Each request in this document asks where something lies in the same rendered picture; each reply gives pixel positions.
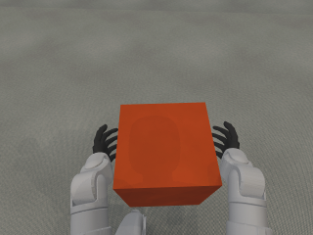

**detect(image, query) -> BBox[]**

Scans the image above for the left robot forearm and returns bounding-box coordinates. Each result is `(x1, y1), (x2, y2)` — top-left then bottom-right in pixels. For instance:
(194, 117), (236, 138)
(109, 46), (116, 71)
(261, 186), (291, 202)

(70, 152), (114, 235)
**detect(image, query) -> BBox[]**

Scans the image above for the left robot hand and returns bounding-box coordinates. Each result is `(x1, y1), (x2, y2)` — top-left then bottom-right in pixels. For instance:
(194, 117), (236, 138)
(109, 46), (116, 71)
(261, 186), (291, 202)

(92, 124), (118, 162)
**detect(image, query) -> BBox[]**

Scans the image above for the robot left thigh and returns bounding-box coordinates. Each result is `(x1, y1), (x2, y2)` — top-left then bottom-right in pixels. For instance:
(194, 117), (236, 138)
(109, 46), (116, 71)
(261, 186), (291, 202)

(114, 212), (147, 235)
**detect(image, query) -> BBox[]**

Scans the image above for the right robot hand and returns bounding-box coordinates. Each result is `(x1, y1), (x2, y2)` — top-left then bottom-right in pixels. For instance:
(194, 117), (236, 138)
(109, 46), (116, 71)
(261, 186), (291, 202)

(211, 121), (240, 159)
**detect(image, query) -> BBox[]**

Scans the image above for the right robot forearm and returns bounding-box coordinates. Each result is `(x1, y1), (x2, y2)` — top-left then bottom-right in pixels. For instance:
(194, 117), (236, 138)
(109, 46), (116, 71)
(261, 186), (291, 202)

(219, 148), (273, 235)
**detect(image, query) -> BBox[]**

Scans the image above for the carton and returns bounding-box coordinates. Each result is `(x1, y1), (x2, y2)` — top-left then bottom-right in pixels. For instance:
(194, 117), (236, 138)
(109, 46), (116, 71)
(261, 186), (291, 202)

(112, 102), (223, 208)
